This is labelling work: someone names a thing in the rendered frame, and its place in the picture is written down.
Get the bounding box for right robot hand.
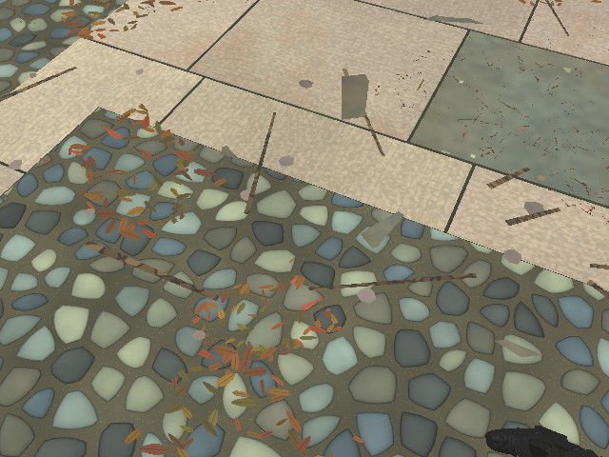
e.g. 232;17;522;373
485;426;602;457

